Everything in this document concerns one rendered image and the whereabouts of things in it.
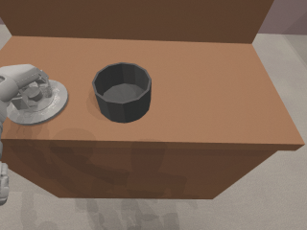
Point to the robot left forearm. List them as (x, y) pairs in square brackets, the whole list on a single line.
[(8, 90)]

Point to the pot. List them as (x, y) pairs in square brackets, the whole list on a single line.
[(123, 91)]

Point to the knob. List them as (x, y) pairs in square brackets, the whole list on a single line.
[(34, 93)]

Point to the table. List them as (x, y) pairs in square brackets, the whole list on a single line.
[(214, 114)]

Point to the lid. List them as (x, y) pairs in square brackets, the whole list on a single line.
[(46, 108)]

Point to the left robot hand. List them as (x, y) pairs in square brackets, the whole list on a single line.
[(23, 75)]

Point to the left robot upper arm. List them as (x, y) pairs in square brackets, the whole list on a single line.
[(4, 183)]

